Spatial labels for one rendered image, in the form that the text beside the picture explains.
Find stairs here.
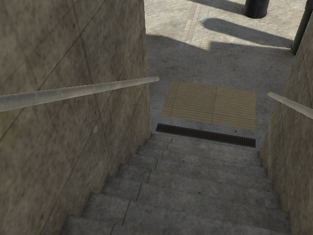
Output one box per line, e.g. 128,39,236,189
59,133,293,235

